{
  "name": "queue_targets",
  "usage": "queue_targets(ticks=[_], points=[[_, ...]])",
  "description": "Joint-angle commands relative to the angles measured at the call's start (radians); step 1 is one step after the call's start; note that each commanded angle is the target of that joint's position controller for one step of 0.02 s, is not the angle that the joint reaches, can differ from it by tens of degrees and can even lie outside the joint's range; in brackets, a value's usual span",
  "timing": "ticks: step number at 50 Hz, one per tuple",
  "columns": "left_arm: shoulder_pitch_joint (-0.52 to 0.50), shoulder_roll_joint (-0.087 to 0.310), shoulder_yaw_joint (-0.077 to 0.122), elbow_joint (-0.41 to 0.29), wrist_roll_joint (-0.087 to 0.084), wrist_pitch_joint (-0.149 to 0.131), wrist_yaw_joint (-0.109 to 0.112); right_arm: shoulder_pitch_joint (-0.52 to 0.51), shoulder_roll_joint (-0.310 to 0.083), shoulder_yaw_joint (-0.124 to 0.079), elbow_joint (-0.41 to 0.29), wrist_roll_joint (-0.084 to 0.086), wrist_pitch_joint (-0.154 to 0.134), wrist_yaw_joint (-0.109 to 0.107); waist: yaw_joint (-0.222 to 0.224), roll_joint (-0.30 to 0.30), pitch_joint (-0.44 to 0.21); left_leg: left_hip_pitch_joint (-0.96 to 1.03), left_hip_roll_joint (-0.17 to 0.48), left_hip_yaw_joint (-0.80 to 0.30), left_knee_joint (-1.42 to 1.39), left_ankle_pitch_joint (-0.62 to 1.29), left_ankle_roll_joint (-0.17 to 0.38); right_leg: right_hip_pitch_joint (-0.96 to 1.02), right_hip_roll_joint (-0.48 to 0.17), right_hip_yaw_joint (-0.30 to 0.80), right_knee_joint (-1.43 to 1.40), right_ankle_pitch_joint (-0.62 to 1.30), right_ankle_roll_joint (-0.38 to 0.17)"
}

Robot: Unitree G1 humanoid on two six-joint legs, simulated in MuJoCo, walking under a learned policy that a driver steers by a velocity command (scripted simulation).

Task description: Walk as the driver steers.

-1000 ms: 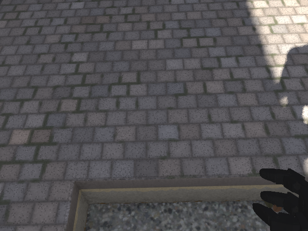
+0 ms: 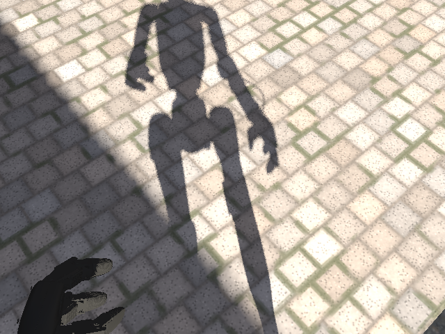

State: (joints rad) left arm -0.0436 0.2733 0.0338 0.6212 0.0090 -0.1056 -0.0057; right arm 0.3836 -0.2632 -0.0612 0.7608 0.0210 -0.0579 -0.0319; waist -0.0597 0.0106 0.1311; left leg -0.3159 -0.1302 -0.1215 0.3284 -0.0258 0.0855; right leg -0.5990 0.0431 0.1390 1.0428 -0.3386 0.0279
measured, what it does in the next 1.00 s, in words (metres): walks ahead, turning left: right foot, then left foot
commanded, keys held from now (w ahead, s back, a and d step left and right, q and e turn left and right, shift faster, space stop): q+shift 0.84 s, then e+shift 0.16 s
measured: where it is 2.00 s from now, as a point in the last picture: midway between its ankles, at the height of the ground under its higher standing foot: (144, 216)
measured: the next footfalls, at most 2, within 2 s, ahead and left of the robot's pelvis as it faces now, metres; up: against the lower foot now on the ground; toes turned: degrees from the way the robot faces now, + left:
right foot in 0.28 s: +0.31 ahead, -0.06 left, +0.00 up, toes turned +27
left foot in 0.74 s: +0.15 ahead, +0.13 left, +0.00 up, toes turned +48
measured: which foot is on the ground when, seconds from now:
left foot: down 0.00-0.26, up 0.28-0.72, down 0.74-1.00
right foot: up 0.00-0.26, down 0.28-0.74, up 0.76-1.00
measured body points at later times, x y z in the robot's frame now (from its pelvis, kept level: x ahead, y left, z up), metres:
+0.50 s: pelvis +0.18 -0.02 +0.00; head +0.23 -0.01 +0.44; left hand +0.22 +0.30 -0.08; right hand +0.47 -0.20 -0.09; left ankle +0.10 +0.11 -0.64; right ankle +0.28 -0.08 -0.74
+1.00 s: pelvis +0.19 +0.03 +0.00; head +0.19 +0.08 +0.45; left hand +0.07 +0.33 -0.12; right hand +0.51 +0.01 -0.07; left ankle +0.13 +0.10 -0.74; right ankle +0.31 -0.05 -0.66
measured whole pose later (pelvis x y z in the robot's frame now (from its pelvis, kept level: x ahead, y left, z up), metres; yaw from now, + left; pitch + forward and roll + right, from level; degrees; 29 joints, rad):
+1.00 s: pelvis +0.19 +0.03 +0.00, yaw +51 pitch +1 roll -2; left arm 0.13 0.32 0.06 0.71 -0.02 0.03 0.03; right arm 0.14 -0.26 -0.02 0.60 -0.02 0.01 -0.03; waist 0.00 -0.04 0.07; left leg -0.24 -0.02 -0.06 0.45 -0.22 0.05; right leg -0.54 -0.01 0.00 1.07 -0.36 0.08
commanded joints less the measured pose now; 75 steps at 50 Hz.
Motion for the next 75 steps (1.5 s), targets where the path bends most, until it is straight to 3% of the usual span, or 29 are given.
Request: queue_targets(ticks=[1, 3, 5, 12, 14, 15, 18, 21, 32, 36, 37, 38, 39, 40, 42, 43, 46, 50, 52, 54, 56, 62, 66, 67, 68, 69, 70, 72, 75], points=[[0.09, -0.013, -0.032, -0.064, 0.005, 0.009, 0.0, -0.1, -0.14, -0.035, -0.165, -0.008, 0.073, -0.027, 0.122, 0.066, -0.196, 0.099, 0.202, -0.343, -0.062, 0.223, 0.198, -0.057, 0.054, -0.068, -0.157, -0.007, 0.05], [0.047, 0.026, -0.03, -0.058, 0.036, 0.009, -0.004, -0.099, -0.184, -0.046, -0.196, -0.029, 0.049, -0.022, 0.093, 0.05, -0.263, -0.03, 0.157, -0.296, -0.052, 0.318, 0.139, 0.148, 0.092, -0.089, -0.2, 0.204, 0.03], [0.023, 0.063, -0.02, -0.074, 0.035, 0.006, 0.006, -0.082, -0.192, -0.051, -0.194, -0.014, 0.043, -0.022, 0.076, 0.081, -0.28, -0.013, 0.15, -0.326, -0.002, 0.322, 0.103, 0.17, 0.101, -0.043, -0.262, 0.285, 0.024], [0.031, 0.078, 0.008, -0.076, 0.001, -0.001, 0.022, -0.105, -0.158, -0.052, -0.233, 0.032, 0.102, -0.015, 0.063, 0.13, -0.229, 0.168, 0.108, -0.43, 0.221, 0.047, 0.011, 0.341, 0.006, 0.037, -0.706, 0.325, -0.04], [0.048, 0.112, 0.014, -0.089, 0.003, 0.025, 0.031, 0.006, -0.046, -0.01, -0.234, -0.002, 0.104, 0.0, 0.001, -0.18, -0.288, -0.141, -0.057, -0.198, 0.605, -0.726, -0.054, 0.672, -0.318, 0.308, -0.632, 0.82, -0.167], [0.064, 0.109, 0.017, -0.086, 0.022, 0.046, 0.041, 0.097, -0.121, -0.019, -0.244, 0.005, 0.099, 0.012, -0.044, -0.306, -0.326, -0.242, -0.014, -0.071, 0.826, -0.772, -0.098, 0.629, -0.517, 0.534, -0.663, 0.829, -0.315], [0.041, 0.036, -0.004, -0.091, 0.008, 0.068, 0.055, 0.013, -0.246, -0.053, -0.182, 0.018, 0.13, 0.007, 0.022, -0.054, -0.223, -0.295, 0.135, -0.007, 1.053, -0.541, -0.202, 0.483, -0.349, 0.281, -0.681, 0.495, -0.285], [0.052, 0.082, 0.002, -0.049, 0.005, 0.084, 0.066, -0.09, -0.17, -0.026, -0.252, 0.009, 0.136, -0.002, 0.047, -0.102, -0.169, -0.308, 0.152, 0.058, 1.032, -0.401, -0.206, 0.421, -0.232, 0.051, -0.731, 0.517, -0.262], [0.1, 0.195, 0.052, 0.032, 0.008, 0.089, 0.038, -0.212, -0.128, -0.009, -0.293, 0.003, 0.124, 0.026, 0.097, -0.156, -0.194, -0.135, 0.23, 0.168, 0.529, -0.312, -0.136, 0.486, -0.322, -0.158, -0.754, 0.356, -0.267], [0.116, 0.203, 0.065, 0.052, -0.036, 0.105, 0.031, -0.18, -0.143, -0.024, -0.269, 0.005, 0.133, 0.048, 0.048, -0.136, -0.211, 0.019, 0.184, 0.223, 0.233, -0.208, -0.074, 0.512, -0.355, -0.221, -0.637, 0.421, -0.194], [0.173, 0.174, 0.062, 0.074, -0.038, 0.105, 0.03, -0.121, -0.173, -0.044, -0.24, 0.006, 0.132, 0.042, 0.031, -0.063, -0.228, 0.148, 0.163, 0.18, 0.128, -0.135, -0.031, 0.445, -0.307, -0.275, -0.519, 0.329, -0.136], [0.19, 0.133, 0.052, 0.072, -0.014, 0.104, 0.029, -0.041, -0.277, -0.08, -0.22, 0.015, 0.124, 0.027, 0.014, 0.158, -0.22, 0.337, 0.29, -0.049, 0.046, 0.202, 0.054, 0.213, -0.203, -0.336, -0.268, -0.004, -0.044], [0.134, 0.101, 0.039, -0.023, 0.025, 0.098, 0.038, -0.075, -0.373, -0.093, -0.258, -0.012, 0.109, 0.014, 0.04, 0.358, -0.255, 0.403, 0.509, -0.456, 0.043, 0.311, 0.261, -0.107, -0.035, -0.267, -0.047, -0.316, 0.045], [0.069, 0.147, 0.053, -0.022, 0.017, 0.096, 0.044, -0.104, -0.287, -0.074, -0.274, -0.03, 0.082, 0.021, -0.012, 0.202, -0.29, 0.369, 0.492, -0.417, 0.022, 0.249, 0.28, -0.123, -0.044, -0.098, 0.108, -0.293, 0.043], [0.085, 0.131, 0.05, -0.015, -0.007, 0.091, 0.046, -0.178, -0.235, -0.064, -0.264, -0.009, 0.061, 0.015, 0.029, 0.106, -0.222, 0.305, 0.393, -0.291, 0.032, 0.136, 0.185, -0.143, -0.06, -0.061, 0.133, -0.161, 0.022], [0.112, 0.145, 0.053, -0.008, -0.001, 0.095, 0.049, -0.221, -0.203, -0.049, -0.271, 0.002, 0.065, 0.01, 0.045, 0.09, -0.215, 0.283, 0.389, -0.234, 0.043, 0.193, 0.161, -0.13, -0.07, -0.073, 0.123, -0.123, 0.031], [0.173, 0.129, 0.05, 0.019, -0.021, 0.108, 0.04, -0.248, -0.124, 0.0, -0.262, -0.029, 0.061, -0.003, 0.057, 0.121, -0.286, 0.238, 0.353, -0.104, 0.065, 0.415, 0.158, 0.015, -0.05, -0.124, 0.181, -0.055, 0.053], [0.189, 0.055, 0.022, 0.04, -0.029, 0.13, 0.031, -0.268, -0.04, 0.046, -0.193, -0.053, 0.051, 0.0, 0.054, 0.141, -0.224, 0.16, 0.306, 0.027, 0.033, 0.255, 0.119, 0.189, -0.097, -0.119, -0.107, 0.022, 0.044], [0.149, 0.086, 0.027, 0.015, -0.031, 0.137, 0.027, -0.261, -0.109, 0.026, -0.162, -0.057, 0.051, 0.0, 0.019, 0.173, -0.165, 0.123, 0.335, 0.016, 0.02, 0.157, 0.141, 0.226, -0.091, -0.151, -0.184, -0.005, 0.032], [0.141, 0.141, 0.041, -0.008, -0.048, 0.135, 0.017, -0.178, -0.209, -0.013, -0.129, -0.036, 0.052, 0.004, -0.035, 0.174, -0.138, 0.17, 0.406, -0.111, -0.093, -0.421, 0.171, 0.126, -0.09, -0.179, -0.18, -0.041, -0.004], [0.116, 0.156, 0.048, -0.025, -0.053, 0.118, 0.005, -0.157, -0.22, -0.021, -0.106, -0.017, 0.028, 0.005, -0.042, 0.142, -0.066, 0.259, 0.489, -0.252, -0.172, -0.701, 0.164, -0.044, -0.121, -0.139, -0.188, -0.077, -0.044], [0.189, 0.076, 0.029, -0.009, -0.064, 0.072, -0.034, -0.245, -0.189, -0.029, -0.093, -0.003, -0.036, 0.032, 0.029, 0.076, -0.075, 0.277, 0.449, -0.017, -0.195, -0.501, 0.11, 0.066, -0.159, -0.192, -0.313, -0.055, -0.119], [0.454, 0.108, 0.048, 0.08, -0.057, 0.077, -0.027, -0.342, -0.174, -0.031, -0.12, 0.002, -0.034, 0.046, 0.173, -0.027, -0.148, 0.037, 0.342, 0.218, 0.083, -0.389, 0.044, 0.499, -0.027, -0.354, -0.429, 0.072, -0.145], [0.653, 0.186, 0.089, 0.124, -0.066, 0.076, -0.021, -0.371, -0.116, -0.014, -0.138, -0.008, -0.036, 0.045, 0.265, -0.144, -0.187, -0.143, 0.263, 0.319, 0.479, -0.142, -0.005, 0.73, -0.044, -0.212, -0.464, -0.032, -0.211], [0.691, 0.307, 0.108, 0.1, -0.064, 0.057, -0.024, -0.408, -0.004, 0.021, -0.219, -0.02, -0.048, 0.047, 0.232, -0.404, -0.162, -0.523, 0.092, 0.264, 0.896, -0.498, -0.093, 0.849, -0.258, 0.348, -0.675, -0.261, -0.372], [0.606, 0.245, 0.084, 0.033, -0.052, 0.028, -0.036, -0.454, -0.048, 0.019, -0.26, 0.01, -0.077, 0.057, 0.215, -0.273, -0.183, -0.717, 0.071, 0.056, 1.009, -0.49, -0.083, 0.864, -0.367, 0.698, -0.887, -0.49, -0.447], [0.553, 0.204, 0.073, 0.017, -0.037, 0.013, -0.037, -0.468, -0.112, 0.006, -0.261, 0.04, -0.1, 0.071, 0.194, -0.145, -0.133, -0.762, 0.135, 0.024, 1.016, -0.42, -0.052, 0.84, -0.397, 0.666, -0.889, -0.454, -0.425], [0.513, 0.153, 0.052, -0.008, -0.033, 0.014, -0.029, -0.422, -0.115, 0.01, -0.238, 0.001, -0.121, 0.073, 0.148, -0.024, -0.091, -0.692, 0.184, 0.022, 0.896, -0.295, -0.054, 0.735, -0.327, 0.485, -0.839, -0.282, -0.381], [0.477, 0.123, 0.033, -0.023, -0.036, 0.018, -0.004, -0.413, -0.145, -0.008, -0.218, -0.015, -0.111, 0.075, 0.102, -0.034, -0.042, -0.54, 0.172, 0.045, 0.649, -0.175, -0.095, 0.581, -0.244, 0.329, -0.871, -0.126, -0.337]])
